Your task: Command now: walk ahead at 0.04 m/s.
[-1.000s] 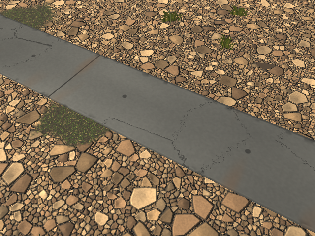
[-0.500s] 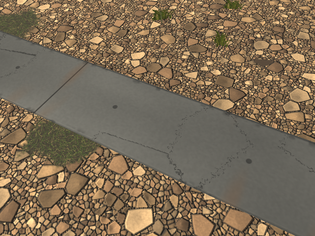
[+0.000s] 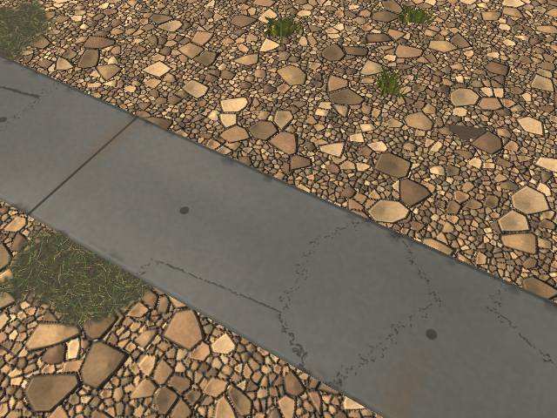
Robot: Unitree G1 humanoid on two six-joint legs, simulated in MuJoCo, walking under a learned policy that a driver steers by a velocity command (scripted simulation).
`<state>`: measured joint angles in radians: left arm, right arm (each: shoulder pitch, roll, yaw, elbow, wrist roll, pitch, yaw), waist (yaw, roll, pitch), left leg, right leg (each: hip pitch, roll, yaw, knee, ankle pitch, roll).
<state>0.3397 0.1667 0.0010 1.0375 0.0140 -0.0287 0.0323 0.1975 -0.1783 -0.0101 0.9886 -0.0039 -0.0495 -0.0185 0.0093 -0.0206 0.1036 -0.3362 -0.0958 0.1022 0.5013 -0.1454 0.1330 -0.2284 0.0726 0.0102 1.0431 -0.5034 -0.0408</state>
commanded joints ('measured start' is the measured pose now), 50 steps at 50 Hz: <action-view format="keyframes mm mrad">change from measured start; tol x8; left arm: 1 83 81 19 -5 27 35 -8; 17 0 55 -9 46 -6 1 12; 50 149 34 0 120 2 7 13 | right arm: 1 21 -64 1 -20 -6 10 -14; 18 158 -46 3 92 -10 45 4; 50 180 -10 7 173 -5 40 -19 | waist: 1 24 61 -72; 10 26 94 -52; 15 -53 -94 16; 24 -23 23 -13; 50 -5 -23 -3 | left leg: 1 18 328 -322 -268 273 159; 11 -148 242 -294 -325 -444 -30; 15 171 132 -166 -140 -90 -79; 17 231 144 -168 -126 -36 -77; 24 135 168 -196 -168 -48 -74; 47 163 179 -192 -137 80 -73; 50 113 114 -144 -69 -200 -58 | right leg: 1 -29 -75 49 -20 -3 13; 11 152 -80 2 -586 201 -14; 15 -188 -200 184 -835 -15 -25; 22 -62 -158 110 -772 186 -30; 47 32 -159 80 -734 369 -31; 50 21 -143 109 -764 25 -68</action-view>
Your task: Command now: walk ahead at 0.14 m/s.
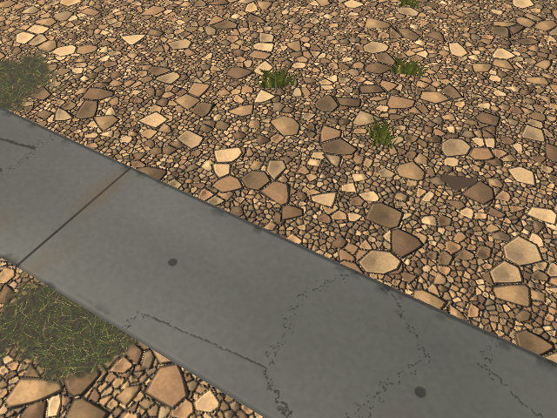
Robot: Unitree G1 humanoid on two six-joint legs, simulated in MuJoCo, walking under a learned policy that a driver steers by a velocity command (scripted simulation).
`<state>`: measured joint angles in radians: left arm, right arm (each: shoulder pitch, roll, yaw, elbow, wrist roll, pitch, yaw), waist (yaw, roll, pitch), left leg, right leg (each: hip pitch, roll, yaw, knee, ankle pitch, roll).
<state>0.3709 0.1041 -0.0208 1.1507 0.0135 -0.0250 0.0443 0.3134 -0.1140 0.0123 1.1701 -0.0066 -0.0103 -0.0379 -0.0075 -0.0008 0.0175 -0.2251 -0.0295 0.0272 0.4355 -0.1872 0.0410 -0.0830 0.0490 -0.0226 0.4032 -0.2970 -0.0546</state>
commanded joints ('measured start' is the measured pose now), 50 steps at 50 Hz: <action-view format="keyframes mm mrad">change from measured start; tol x32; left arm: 1 128 119 33 2 3 7 -1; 50 -79 108 49 -88 -19 25 -13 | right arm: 1 50 -77 -20 -20 -8 2 6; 10 -130 -90 -49 -183 -10 -63 55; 16 416 -240 -113 -37 -14 -58 33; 50 129 -74 -17 -42 -15 16 -5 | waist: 1 23 -83 117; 16 -158 280 -28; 37 52 -194 -212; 50 8 47 138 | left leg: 1 -71 15 -38 59 -263 40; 8 -430 82 15 339 -233 40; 13 104 -30 113 85 -75 45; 16 431 414 -699 -297 -451 218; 23 131 236 -93 -180 714 132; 28 116 186 10 -135 844 100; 34 122 208 -29 51 766 96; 38 -66 5 -14 550 -493 9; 50 -36 117 -114 -92 -197 9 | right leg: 1 -134 -147 200 -155 -338 -85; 12 -111 -265 204 -155 3 -152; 17 -642 -69 33 830 -165 -47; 33 -224 -26 -66 196 165 -32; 37 180 -422 319 68 1082 -278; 40 -107 -358 311 -119 474 -248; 50 -266 -132 99 -167 -113 3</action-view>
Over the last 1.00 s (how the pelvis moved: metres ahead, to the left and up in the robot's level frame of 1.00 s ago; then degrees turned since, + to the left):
0.06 -0.05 0.01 1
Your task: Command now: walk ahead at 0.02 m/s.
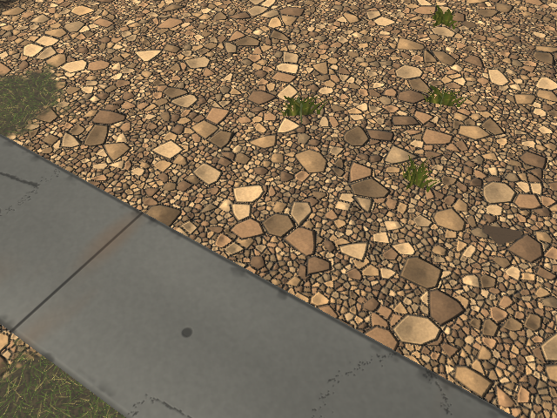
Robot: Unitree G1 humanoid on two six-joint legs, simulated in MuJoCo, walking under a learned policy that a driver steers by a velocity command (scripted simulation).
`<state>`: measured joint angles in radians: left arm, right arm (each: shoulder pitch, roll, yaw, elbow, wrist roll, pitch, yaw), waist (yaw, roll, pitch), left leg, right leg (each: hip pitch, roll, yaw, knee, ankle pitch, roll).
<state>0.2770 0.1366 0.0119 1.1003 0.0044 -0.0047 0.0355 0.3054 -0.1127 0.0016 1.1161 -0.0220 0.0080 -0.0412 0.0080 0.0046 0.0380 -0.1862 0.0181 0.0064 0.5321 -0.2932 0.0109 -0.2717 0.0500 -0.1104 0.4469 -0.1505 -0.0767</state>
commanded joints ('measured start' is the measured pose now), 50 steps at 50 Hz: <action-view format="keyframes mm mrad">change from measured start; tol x16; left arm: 1 33 54 10 -27 -3 4 -6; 27 118 30 -8 66 4 -10 2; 39 -100 65 35 -124 13 -67 -56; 45 448 244 104 11 21 -67 -36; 50 125 103 47 -70 16 -79 -35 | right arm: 1 118 -58 -1 11 5 -11 -3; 35 297 -137 -51 35 -9 -46 2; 50 95 -83 -52 -101 -12 -85 64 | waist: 1 6 76 116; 41 14 93 143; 45 163 -325 -83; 50 -21 -36 67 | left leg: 1 -137 82 -112 -232 -111 40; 26 -8 82 -81 -239 176 54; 32 6 230 -329 -405 -517 203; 39 161 255 -255 -369 -52 225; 43 -142 123 -52 -47 256 139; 45 -474 -90 78 587 -231 65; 46 -517 -8 -20 713 -183 89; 50 -422 78 -20 624 47 85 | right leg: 1 23 -127 171 -158 -152 24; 27 125 -138 155 -86 36 26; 31 -123 -24 32 140 -315 12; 36 -415 -110 61 364 -288 -3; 40 -234 -78 23 229 -204 -2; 43 295 4 -14 59 -97 -18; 45 507 -435 738 -285 -442 -168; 50 161 -293 368 -315 -142 -105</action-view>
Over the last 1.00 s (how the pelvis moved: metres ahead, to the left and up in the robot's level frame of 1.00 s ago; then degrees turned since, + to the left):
0.26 0.06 -0.01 1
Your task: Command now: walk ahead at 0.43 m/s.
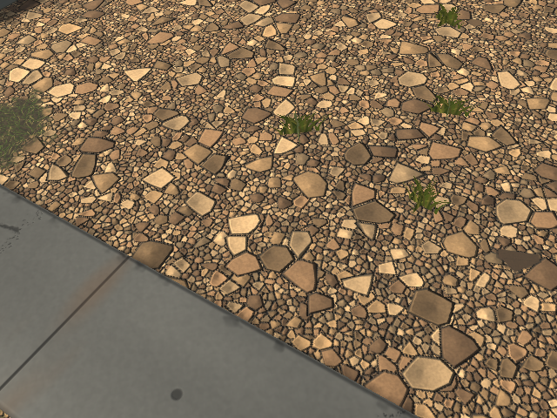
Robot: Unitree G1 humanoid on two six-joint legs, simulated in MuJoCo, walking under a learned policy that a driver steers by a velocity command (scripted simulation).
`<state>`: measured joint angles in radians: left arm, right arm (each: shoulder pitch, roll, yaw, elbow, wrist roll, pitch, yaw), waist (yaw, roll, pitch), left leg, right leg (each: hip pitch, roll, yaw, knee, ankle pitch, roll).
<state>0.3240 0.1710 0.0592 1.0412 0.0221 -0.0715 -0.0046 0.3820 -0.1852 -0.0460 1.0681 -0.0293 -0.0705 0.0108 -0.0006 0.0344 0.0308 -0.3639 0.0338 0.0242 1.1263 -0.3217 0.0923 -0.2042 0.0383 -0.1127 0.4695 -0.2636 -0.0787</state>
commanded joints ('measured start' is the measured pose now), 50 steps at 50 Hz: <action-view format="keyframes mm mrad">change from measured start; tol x32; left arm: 1 105 64 -5 -1 -2 -20 9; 50 31 181 16 -87 -2 -33 -19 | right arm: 1 22 -12 -7 -54 -6 4 14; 13 -420 -20 0 -223 12 27 21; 20 140 -247 -82 -85 -36 -2 -12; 50 -119 -132 -46 -162 12 6 -22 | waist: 1 -18 -76 68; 20 -104 158 -306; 50 -15 -19 136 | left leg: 1 -237 56 -23 14 87 -4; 18 230 -102 106 -643 202 91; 20 711 390 -640 -777 -22 278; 31 129 132 -106 -1005 407 103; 43 178 146 16 -500 977 95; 46 -338 -114 -64 425 -196 24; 50 -392 13 -143 153 -30 -30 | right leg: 1 98 -269 326 -333 66 -103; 17 309 -248 84 -16 1017 -78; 19 51 -171 36 486 624 -48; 20 -308 26 43 875 -240 -10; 21 -410 2 172 950 -197 -28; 40 -378 -96 69 445 180 -3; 45 378 -163 223 26 115 -134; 47 336 -425 668 -134 400 -263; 50 18 -365 493 -186 183 -210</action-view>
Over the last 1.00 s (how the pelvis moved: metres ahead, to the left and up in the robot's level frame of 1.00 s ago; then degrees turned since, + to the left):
0.17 -0.04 0.00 0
